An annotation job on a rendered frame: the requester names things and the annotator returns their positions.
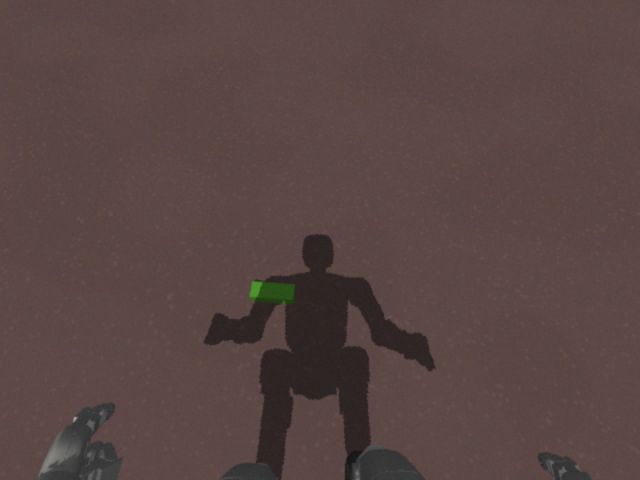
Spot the left robot hand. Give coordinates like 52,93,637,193
38,403,123,480

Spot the small box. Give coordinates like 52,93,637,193
250,281,295,304

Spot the right robot hand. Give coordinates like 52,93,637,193
538,452,594,480

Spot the right robot foot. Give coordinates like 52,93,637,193
345,451,362,480

